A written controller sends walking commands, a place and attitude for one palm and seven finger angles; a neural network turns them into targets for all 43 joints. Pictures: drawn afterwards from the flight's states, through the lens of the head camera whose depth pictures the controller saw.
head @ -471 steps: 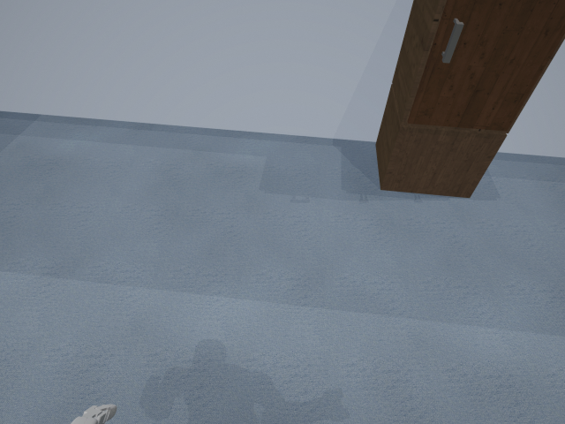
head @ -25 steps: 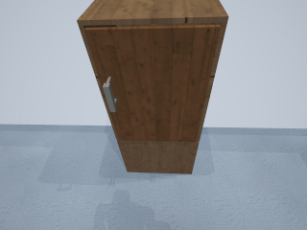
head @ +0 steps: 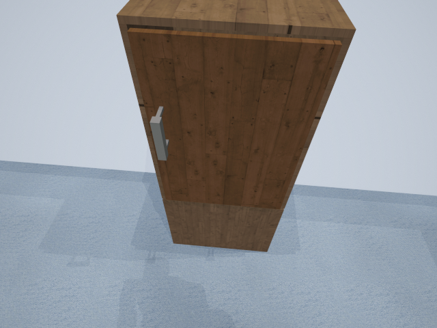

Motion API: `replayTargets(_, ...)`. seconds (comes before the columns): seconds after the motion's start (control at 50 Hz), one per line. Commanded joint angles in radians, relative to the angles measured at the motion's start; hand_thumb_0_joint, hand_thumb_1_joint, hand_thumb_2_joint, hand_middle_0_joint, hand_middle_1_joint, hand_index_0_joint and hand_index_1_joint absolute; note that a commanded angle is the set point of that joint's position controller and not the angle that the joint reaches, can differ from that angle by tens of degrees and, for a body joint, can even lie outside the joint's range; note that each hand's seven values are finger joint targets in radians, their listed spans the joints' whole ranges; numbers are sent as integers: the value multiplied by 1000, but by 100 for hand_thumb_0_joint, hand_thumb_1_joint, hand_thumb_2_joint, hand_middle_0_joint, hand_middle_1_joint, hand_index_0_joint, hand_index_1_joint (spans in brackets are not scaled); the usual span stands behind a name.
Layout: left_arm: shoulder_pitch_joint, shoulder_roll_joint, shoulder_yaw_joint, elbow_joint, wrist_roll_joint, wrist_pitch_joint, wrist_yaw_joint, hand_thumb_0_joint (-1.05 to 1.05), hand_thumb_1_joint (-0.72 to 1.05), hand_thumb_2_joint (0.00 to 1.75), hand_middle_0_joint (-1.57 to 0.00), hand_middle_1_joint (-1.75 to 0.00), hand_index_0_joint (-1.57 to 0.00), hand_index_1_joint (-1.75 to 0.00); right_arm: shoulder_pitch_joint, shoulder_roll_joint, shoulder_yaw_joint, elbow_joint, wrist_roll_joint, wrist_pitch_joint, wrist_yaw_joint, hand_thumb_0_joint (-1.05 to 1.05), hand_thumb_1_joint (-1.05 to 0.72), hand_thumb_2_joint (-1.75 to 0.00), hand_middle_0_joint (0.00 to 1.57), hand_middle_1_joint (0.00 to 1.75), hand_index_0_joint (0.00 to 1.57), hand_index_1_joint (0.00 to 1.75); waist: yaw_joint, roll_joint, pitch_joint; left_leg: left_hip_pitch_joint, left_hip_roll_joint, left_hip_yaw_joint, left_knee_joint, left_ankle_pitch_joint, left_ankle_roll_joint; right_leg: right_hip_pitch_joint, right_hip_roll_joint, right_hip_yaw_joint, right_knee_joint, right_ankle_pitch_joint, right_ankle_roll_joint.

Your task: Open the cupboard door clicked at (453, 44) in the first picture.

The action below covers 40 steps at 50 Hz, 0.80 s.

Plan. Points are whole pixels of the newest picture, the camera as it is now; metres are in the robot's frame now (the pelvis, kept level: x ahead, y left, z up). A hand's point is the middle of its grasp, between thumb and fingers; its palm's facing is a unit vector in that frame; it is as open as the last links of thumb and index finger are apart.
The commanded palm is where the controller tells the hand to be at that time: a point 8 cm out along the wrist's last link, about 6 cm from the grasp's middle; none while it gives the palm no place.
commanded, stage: come to a stop and stand still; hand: left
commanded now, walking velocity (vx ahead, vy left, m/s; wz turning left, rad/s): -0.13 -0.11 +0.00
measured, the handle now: (161, 133) +0.55 +0.19 +0.02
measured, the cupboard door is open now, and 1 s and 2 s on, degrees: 0 0 0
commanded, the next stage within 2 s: look again from close up in 0.86 s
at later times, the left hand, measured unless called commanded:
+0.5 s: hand out of the picture +0.02 +0.18 -0.17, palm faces +0.03 -0.97 -0.22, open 7.3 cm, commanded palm none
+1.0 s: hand out of the picture -0.05 +0.17 -0.16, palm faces +0.02 -0.98 -0.20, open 7.4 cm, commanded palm none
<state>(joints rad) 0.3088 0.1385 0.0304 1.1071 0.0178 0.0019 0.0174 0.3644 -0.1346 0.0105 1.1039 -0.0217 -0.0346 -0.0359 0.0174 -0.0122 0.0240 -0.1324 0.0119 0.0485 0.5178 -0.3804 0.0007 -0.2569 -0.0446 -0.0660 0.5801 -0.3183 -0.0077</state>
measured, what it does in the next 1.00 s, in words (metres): stands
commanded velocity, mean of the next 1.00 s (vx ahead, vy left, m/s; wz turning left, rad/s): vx -0.02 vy -0.01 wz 0.00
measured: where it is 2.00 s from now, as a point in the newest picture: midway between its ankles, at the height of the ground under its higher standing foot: outside the picture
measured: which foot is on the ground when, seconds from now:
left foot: down 0.00-1.00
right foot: down 0.00-1.00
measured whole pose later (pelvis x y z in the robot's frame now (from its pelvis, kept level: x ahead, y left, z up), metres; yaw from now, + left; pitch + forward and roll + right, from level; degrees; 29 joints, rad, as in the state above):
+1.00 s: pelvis -0.04 +0.00 +0.01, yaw +0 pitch +0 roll +1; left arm 0.32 0.16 0.00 1.09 0.01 0.00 0.01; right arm 0.36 -0.16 0.01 1.10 -0.02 0.00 -0.02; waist 0.00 0.01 0.02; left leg -0.22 0.01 0.05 0.48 -0.25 0.00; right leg -0.29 -0.03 -0.05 0.50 -0.21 -0.01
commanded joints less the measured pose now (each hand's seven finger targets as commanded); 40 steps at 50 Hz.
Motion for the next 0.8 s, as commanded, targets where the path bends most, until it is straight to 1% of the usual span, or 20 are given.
replayTargets(0.0, 49, 91, 8, -27, -10, -35, 17, 0, 90, 90, -20, -30, -20, -30, 54, -109, -20, -28, 13, -20, -21, 0, -90, -90, 20, 30, 20, 30, 3, 50, -1, -2, 124, -64, -64, 853, 35, 97, -59, 39, -37, 466, -31)
replayTargets(0.02, 44, 97, 8, -27, -12, -33, 21, 0, 90, 90, -20, -30, -20, -30, 56, -109, -24, -26, 16, -17, -23, 0, -90, -90, 20, 30, 20, 30, -4, 38, -15, 11, 121, -62, -72, 845, 29, 110, -64, 38, -29, 515, -27)
replayTargets(0.08, 32, 95, 11, -38, -10, -20, 29, 0, 90, 90, -20, -30, -20, -30, 53, -104, -34, -25, 15, -8, -27, 0, -90, -90, 20, 30, 20, 30, -8, 45, -28, 47, 130, -57, -70, 919, 27, 95, -61, 28, -6, 520, -15)
replayTargets(0.16, 6, 102, 19, -64, -6, -7, 30, 0, 90, 90, -20, -30, -20, -30, 30, -97, -46, -33, 11, 7, -29, 0, -90, -90, 20, 30, 20, 30, -9, 34, -39, 45, 133, -55, -63, 865, 35, 83, -61, 32, 8, 517, -15)
replayTargets(0.26, -6, 111, 18, -81, -3, -7, 28, 0, 90, 90, -20, -30, -20, -30, -7, -75, -46, -44, 8, 13, -21, 0, -90, -90, 20, 30, 20, 30, -6, -1, -59, -15, 105, -46, -74, 562, 27, 120, -91, 75, -29, 535, -31)
replayTargets(0.28, 91, 181, 24, -49, -4, -19, 59, 0, 90, 90, -20, -30, -20, -30, -96, -178, -74, -114, 30, 10, -5, 0, -90, -90, 20, 30, 20, 30, 23, -152, -129, -58, 121, -3, 173, 575, -6, 158, -125, 108, -83, 907, -4)
replayTargets(0.3, 79, 193, 32, -102, 0, -33, 56, 0, 90, 90, -20, -30, -20, -30, -58, -104, -65, -169, 21, 11, 8, 0, -90, -90, 20, 30, 20, 30, 1, -227, -165, -214, 32, -23, 205, 69, 5, 295, -213, 196, -57, 1050, -72)
replayTargets(0.32, 61, 178, 23, -109, 3, -38, 51, 0, 90, 90, -20, -30, -20, -30, -88, -77, -55, -165, 26, 17, 5, 0, -90, -90, 20, 30, 20, 30, 7, -192, -162, -224, 29, -28, 214, -94, 3, 286, -248, 210, -77, 1051, -117)
replayTargets(0.34, 19, 170, 15, -118, 8, -37, 50, 0, 90, 90, -20, -30, -20, -30, -71, -62, -50, -155, 27, 21, 8, 0, -90, -90, 20, 30, 20, 30, -19, -123, -159, -193, 31, -20, 165, -93, 4, 246, -227, 158, -91, 915, -134)
replayTargets(0.36, -29, 169, 12, -135, 4, -32, 45, 0, 90, 90, -20, -30, -20, -30, -50, -48, -49, -155, 19, 24, 13, 0, -90, -90, 20, 30, 20, 30, -38, -9, -114, -127, 23, 2, 55, -34, 5, 159, -197, 118, -86, 706, -122)
replayTargets(0.38, -59, 176, 5, -144, -3, -29, 39, 0, 90, 90, -20, -30, -20, -30, -24, -50, -48, -137, 13, 24, 18, 0, -90, -90, 20, 30, 20, 30, -56, 45, -68, -67, 18, -3, -35, 107, 1, 65, -159, 114, -75, 468, -96)
replayTargets(0.4, -69, 160, 1, -148, -11, -23, 34, 0, 90, 90, -20, -30, -20, -30, -12, -85, -47, -130, 6, 18, 18, 0, -90, -90, 20, 30, 20, 30, -55, 106, -25, -54, 61, -60, -66, 196, 17, -14, -99, 90, -71, 246, -61)
replayTargets(0.42, -71, 140, -1, -153, -13, -17, 30, 0, 90, 90, -20, -30, -20, -30, -24, -121, -50, -143, -2, 13, 14, 0, -90, -90, 20, 30, 20, 30, -41, 156, 14, -114, 122, -117, -115, 212, 45, -26, -43, 66, -83, 102, -35)
replayTargets(0.44, -72, 132, -1, -159, -6, -7, 28, 0, 90, 90, -20, -30, -20, -30, -63, -132, -48, -160, -2, 18, 18, 0, -90, -90, 20, 30, 20, 30, -22, 147, 73, -197, 137, -134, -157, 90, 55, -19, -22, 54, -116, -14, -24)
replayTargets(0.46, -68, 136, -4, -154, 1, -5, 25, 0, 90, 90, -20, -30, -20, -30, -87, -129, -48, -167, -1, 19, 21, 0, -90, -90, 20, 30, 20, 30, -14, 160, 122, -248, 124, -141, -193, 8, 53, -14, -20, 55, -119, -36, -20)
replayTargets(0.5, -39, 134, -11, -138, 3, -6, 16, 0, 90, 90, -20, -30, -20, -30, -97, -145, -44, -175, -1, 19, 21, 0, -90, -90, 20, 30, 20, 30, -10, 94, 156, -266, 102, -132, -220, -100, 47, -26, -20, 76, -150, -55, -22)
replayTargets(0.54, -27, 141, -12, -133, 3, -7, 12, 0, 90, 90, -20, -30, -20, -30, -79, -154, -44, -173, -2, 22, 22, 0, -90, -90, 20, 30, 20, 30, -16, 45, 150, -251, 87, -121, -227, -139, 44, -48, -25, 96, -180, -112, -21)
replayTargets(0.66, -4, 155, -10, -131, 3, -16, 9, 0, 90, 90, -20, -30, -20, -30, -29, -141, -39, -149, -2, 24, 24, 0, -90, -90, 20, 30, 20, 30, -28, -61, 68, -166, 60, -82, -177, -71, 43, -71, -52, 141, -250, -213, -23)
replayTargets(0.74, 0, 157, -8, -120, -3, -22, 7, 0, 90, 90, -20, -30, -20, -30, -6, -137, -32, -121, -1, 19, 24, 0, -90, -90, 20, 30, 20, 30, -33, -29, 48, -142, 54, -74, -155, -9, 37, -77, -64, 157, -254, -196, -30)
replayTargets(0.78, 6, 155, -9, -111, -3, -23, 6, 0, 90, 90, -20, -30, -20, -30, -4, -134, -29, -106, 0, 16, 23, 0, -90, -90, 20, 30, 20, 30, -28, 17, 60, -166, 62, -84, -173, -27, 36, -61, -60, 146, -244, -173, -30)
